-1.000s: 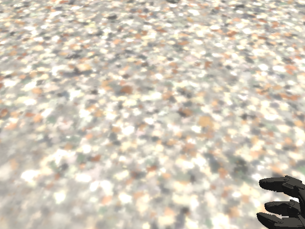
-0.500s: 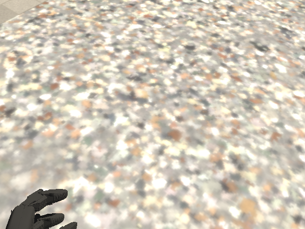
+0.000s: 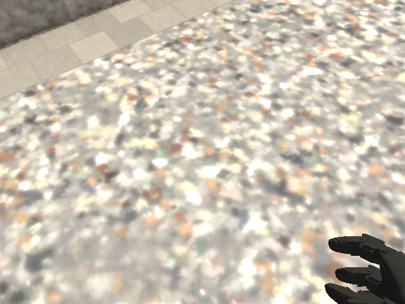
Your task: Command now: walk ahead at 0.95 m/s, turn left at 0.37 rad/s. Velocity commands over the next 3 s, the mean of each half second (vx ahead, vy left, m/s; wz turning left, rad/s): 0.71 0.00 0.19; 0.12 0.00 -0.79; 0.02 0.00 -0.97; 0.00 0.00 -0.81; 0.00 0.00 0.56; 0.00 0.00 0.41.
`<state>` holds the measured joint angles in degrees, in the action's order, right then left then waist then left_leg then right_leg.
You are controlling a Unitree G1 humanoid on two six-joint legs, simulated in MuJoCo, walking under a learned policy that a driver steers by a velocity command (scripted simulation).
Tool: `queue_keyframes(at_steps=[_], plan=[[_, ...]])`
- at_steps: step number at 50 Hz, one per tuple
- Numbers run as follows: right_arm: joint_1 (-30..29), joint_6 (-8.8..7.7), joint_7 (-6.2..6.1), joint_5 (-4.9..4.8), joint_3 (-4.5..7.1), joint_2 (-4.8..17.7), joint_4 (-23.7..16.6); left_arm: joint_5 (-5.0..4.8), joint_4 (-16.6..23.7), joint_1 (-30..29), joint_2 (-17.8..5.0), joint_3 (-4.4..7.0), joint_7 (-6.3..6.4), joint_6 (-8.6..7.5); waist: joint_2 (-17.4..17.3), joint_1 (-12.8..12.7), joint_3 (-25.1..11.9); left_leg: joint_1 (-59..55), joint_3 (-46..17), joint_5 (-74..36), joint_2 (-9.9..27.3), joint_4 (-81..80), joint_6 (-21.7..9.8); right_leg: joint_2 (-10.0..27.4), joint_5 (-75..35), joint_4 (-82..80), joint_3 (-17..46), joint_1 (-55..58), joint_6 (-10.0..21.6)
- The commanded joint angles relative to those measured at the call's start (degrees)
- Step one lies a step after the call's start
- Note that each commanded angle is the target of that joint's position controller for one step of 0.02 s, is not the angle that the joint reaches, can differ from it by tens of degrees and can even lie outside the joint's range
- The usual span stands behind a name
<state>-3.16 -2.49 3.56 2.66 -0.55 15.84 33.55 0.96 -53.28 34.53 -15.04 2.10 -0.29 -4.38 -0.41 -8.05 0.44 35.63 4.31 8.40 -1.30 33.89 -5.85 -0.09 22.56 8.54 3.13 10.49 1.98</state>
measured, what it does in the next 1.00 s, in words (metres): walks ahead, turning right: left foot, then right foot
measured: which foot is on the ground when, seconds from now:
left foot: up 0.00-0.02, down 0.04-0.46, up 0.48-0.86, down 0.88-1.00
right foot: down 0.00-0.06, up 0.08-0.42, down 0.44-0.88, up 0.90-1.00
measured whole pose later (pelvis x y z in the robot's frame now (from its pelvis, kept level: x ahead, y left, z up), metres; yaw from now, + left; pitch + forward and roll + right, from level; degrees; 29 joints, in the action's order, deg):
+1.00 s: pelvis +0.62 +0.11 +0.01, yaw -22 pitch +1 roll +0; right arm 5.6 -0.5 -2.1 1.4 2.2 15.2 37.6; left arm -1.4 -34.7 13.0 -21.2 5.2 2.0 3.3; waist 2.5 -2.0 2.1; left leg 20.3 -4.9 7.5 -2.6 26.5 0.0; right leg -7.6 25.7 62.0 9.6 -30.6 -3.0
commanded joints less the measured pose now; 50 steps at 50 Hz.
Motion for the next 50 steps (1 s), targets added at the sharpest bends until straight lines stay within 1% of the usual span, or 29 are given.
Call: queue_keyframes(at_steps=[1,2,3,4,5,7,10,13,16,17,20,22,23,24,25,26,27,29,31,34,37,40,43,44,45,46,47,48,50], plan=[[13.6,-0.59,-1.77,-0.34,2.67,6.8,1.3,0.15,1.6,-1.8,-12.4,2.09,1.46,-0.13,10.0,13.5,-7.0,-28.7,4.4,4.0,-6.5,-2.0,-4.8,12.7,-81.1,25.4,-3.8,-9.5,3.0],[24.9,-0.57,-2.64,-0.05,4.06,9.6,4.9,0.34,2.8,-4.9,-12.0,1.79,1.65,-0.14,8.6,19.1,-11.7,-44.2,-0.9,5.7,-2.8,-2.4,-7.0,11.6,-71.8,40.6,-5.9,-20.3,2.0],[30.6,-0.45,-3.38,1.01,5.80,14.3,6.3,0.03,6.3,-4.7,-5.8,0.31,1.11,-0.57,-4.0,18.0,-18.5,-62.0,-25.1,26.3,12.2,-4.3,-12.4,5.4,-31.0,63.5,-7.4,-41.4,0.3],[30.1,-0.07,-3.30,-0.59,6.16,15.0,6.4,0.48,8.9,-7.0,-7.2,0.52,0.69,-1.37,-9.4,16.1,-21.4,-64.0,-51.1,33.3,20.0,-15.0,-15.8,-1.1,1.3,73.5,-2.7,-53.3,0.2],[27.9,0.10,-3.29,-1.09,6.02,12.8,7.8,0.77,11.2,-15.6,-10.0,1.16,0.69,-1.88,-4.4,16.6,-10.3,-58.2,-45.3,26.4,16.9,-17.5,-14.9,2.1,-4.7,72.8,1.1,-60.8,0.6],[25.0,-0.33,-3.55,-1.50,5.74,10.0,9.2,1.37,12.7,-17.9,-8.2,0.15,0.01,-2.50,-0.4,11.4,-0.3,-40.8,-34.5,13.7,12.5,-20.7,-13.5,5.7,-6.1,63.9,1.0,-55.8,-0.3],[22.9,-1.59,-3.93,-2.04,4.92,7.7,10.0,3.43,13.8,-17.6,-6.9,-0.13,-0.97,0.41,-2.2,5.7,4.5,-26.7,-29.4,13.0,7.4,-24.6,-13.6,7.1,0.3,55.7,0.4,-50.7,-3.2],[21.5,-3.14,-3.50,-2.28,4.64,7.6,11.0,2.26,17.1,-25.6,-3.8,-1.59,-1.87,0.53,-1.9,5.0,9.7,-17.1,-18.0,-20.5,4.5,-26.8,-10.7,6.4,-12.3,41.0,-5.2,-45.6,-4.2],[27.2,-4.80,-2.32,-3.73,4.52,7.1,14.0,0.54,16.8,-29.4,-1.4,-2.26,-2.59,-0.43,-0.4,8.8,5.2,-17.2,-10.2,-36.0,2.5,-26.3,-4.7,2.2,-36.0,27.5,-9.1,-30.6,-0.5],[29.6,-4.58,-3.92,-5.69,4.11,5.6,13.5,-1.87,18.5,-35.3,-3.0,-1.65,-1.94,-2.81,4.4,12.2,4.3,-20.8,-11.8,-30.0,4.6,-24.1,-3.5,0.5,-38.8,23.9,-6.6,-31.7,-0.4],[30.7,-2.32,-5.61,-2.43,4.53,10.0,14.8,-2.02,18.5,-32.2,-6.0,-0.08,-2.45,-3.75,-2.1,8.9,-1.7,-33.9,-9.1,-41.2,5.7,-14.4,0.9,-5.2,-39.5,19.8,-7.2,-28.9,1.5],[23.9,-0.98,-5.90,-0.90,4.75,11.2,12.4,-2.01,14.5,-16.0,-10.1,1.95,-2.67,-3.22,-5.7,-0.8,-8.2,-30.6,-6.2,-49.9,4.2,7.6,5.5,-5.8,-38.8,21.1,-6.7,-13.7,2.6],[23.1,-0.82,-5.94,0.48,3.95,8.1,9.9,-1.08,12.6,-7.1,-13.9,2.73,-2.25,-2.64,3.9,-2.8,-13.6,-18.4,-4.3,-26.1,-0.3,32.0,9.4,4.0,-55.2,24.1,3.8,1.3,7.3],[35.0,-1.00,-4.99,-0.49,1.58,0.5,9.7,1.04,14.7,-9.1,-15.0,2.13,-2.60,-2.83,18.1,3.7,-25.5,2.1,-9.7,29.1,-8.3,59.4,14.7,22.2,-67.2,25.9,33.5,21.8,22.4],[35.0,-1.59,-3.77,-2.33,2.19,7.1,9.4,0.67,17.5,-12.4,-14.1,3.20,-2.14,-1.66,9.2,1.1,-33.9,3.5,-17.1,23.4,-5.8,63.6,13.1,22.0,-50.6,18.7,42.5,21.0,23.3],[26.2,-1.69,-3.76,-3.60,3.37,10.9,6.3,-0.50,19.9,-18.5,-12.8,3.12,-1.19,-0.30,3.6,2.0,-24.7,4.7,-16.9,19.3,-2.4,58.8,11.2,18.3,-35.4,16.2,36.4,10.0,20.0],[21.3,-1.54,-4.10,-2.79,3.33,10.6,4.2,-1.05,20.5,-22.8,-11.5,2.55,-0.52,0.70,-2.8,4.9,-12.8,5.9,-14.1,17.6,-1.6,53.4,9.5,14.6,-30.4,12.3,31.9,-4.8,17.8],[20.4,-0.29,-4.84,-1.44,3.35,9.2,3.0,-0.33,21.6,-24.7,-11.8,2.52,0.16,1.22,-3.2,8.8,-4.9,1.4,-13.4,17.0,-0.3,45.8,8.9,10.0,-32.7,8.4,27.0,-21.9,17.0],[21.8,-0.10,-5.58,-0.96,2.90,6.6,3.3,-0.45,21.5,-26.1,-10.9,2.54,0.09,1.41,-1.4,11.0,-3.7,-3.4,-12.6,16.4,0.2,34.5,9.8,6.0,-41.5,9.2,21.2,-30.5,15.7],[17.7,-0.05,-6.27,-1.47,2.29,4.4,2.3,-1.27,20.6,-24.5,-12.9,3.60,1.42,3.07,1.1,10.6,-9.6,-8.9,-11.2,8.7,-2.7,20.2,12.2,3.1,-50.0,12.4,19.0,-31.9,13.4],[12.2,0.72,-5.99,-2.47,2.56,5.1,1.2,-2.79,21.0,-24.5,-13.4,4.20,2.82,5.47,4.2,9.2,-11.1,-10.9,-13.0,1.0,-4.2,12.2,12.7,1.0,-32.9,13.2,21.1,-31.2,9.2],[7.3,0.46,-5.46,-2.84,3.05,5.8,0.0,-2.58,21.5,-23.8,-12.5,4.42,3.56,6.81,8.5,7.7,-7.5,-12.4,-14.9,0.3,-4.7,3.7,12.1,0.0,-17.3,12.9,25.9,-30.6,7.0],[9.9,-1.04,-4.84,-3.33,4.56,7.6,1.4,-2.50,22.4,-24.5,-10.6,4.43,3.45,6.99,10.9,9.3,-6.2,-20.4,-15.5,-4.5,-2.4,-10.7,10.0,-1.4,-13.4,18.2,29.2,-29.0,4.4],[11.0,-1.22,-4.87,-3.04,5.06,8.9,1.9,-2.60,22.0,-21.3,-7.5,3.67,3.06,7.04,5.7,8.1,-8.4,-28.2,-18.8,-8.2,5.0,-15.3,6.6,-4.8,2.0,26.1,25.5,-32.2,2.1],[10.4,-0.38,-5.43,-1.95,5.51,11.3,0.5,-1.66,20.9,-15.5,-4.2,2.84,2.79,7.10,-4.9,5.2,-11.0,-36.3,-29.7,-17.0,17.9,-12.5,0.4,-10.8,15.6,41.3,15.2,-39.6,-0.6],[10.1,0.46,-5.19,0.18,5.70,11.8,0.8,-2.19,23.7,-14.5,-8.9,3.86,2.06,6.45,-16.3,3.2,-11.7,-33.6,-41.4,-13.1,24.9,-15.8,-6.6,-9.5,15.9,49.7,10.8,-46.4,-2.4],[7.5,0.70,-5.39,-0.30,5.48,8.6,-0.5,-2.27,22.2,-16.1,-14.0,5.21,1.99,6.33,-11.7,4.6,-7.7,-30.8,-37.6,-5.4,22.1,-17.1,-7.1,-5.1,10.0,55.5,8.5,-48.2,-4.7],[5.6,1.07,-5.76,-0.79,4.92,6.2,-1.0,-2.70,21.2,-17.5,-15.4,5.84,2.17,6.90,-7.9,5.4,-5.1,-28.1,-29.9,0.2,17.6,-16.6,-5.0,-3.6,5.1,58.3,7.3,-48.9,-5.7],[3.8,1.89,-6.57,-1.69,4.61,5.7,-1.5,-2.17,20.4,-15.9,-13.2,5.46,2.44,8.13,-5.6,5.2,-3.3,-24.4,-22.1,-2.1,14.2,-16.5,-4.0,-2.2,0.5,66.1,4.0,-48.7,-7.5]])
